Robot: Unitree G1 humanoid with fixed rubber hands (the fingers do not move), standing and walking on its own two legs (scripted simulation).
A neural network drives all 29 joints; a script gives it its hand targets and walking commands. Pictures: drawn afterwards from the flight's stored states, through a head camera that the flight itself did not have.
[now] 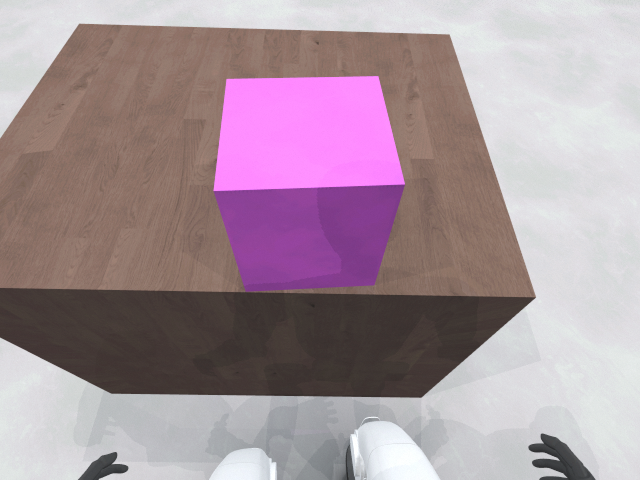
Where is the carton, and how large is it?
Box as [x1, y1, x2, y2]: [214, 76, 404, 291]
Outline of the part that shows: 377,76 252,78 226,80 214,183 214,193 246,291 374,284 404,185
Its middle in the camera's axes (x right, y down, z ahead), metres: -0.02 -0.06 +0.52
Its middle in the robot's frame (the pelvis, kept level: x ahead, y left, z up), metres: +0.44 +0.01 +0.07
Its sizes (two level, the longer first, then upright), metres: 0.188 0.180 0.222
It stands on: a pedestal, 0.70 m high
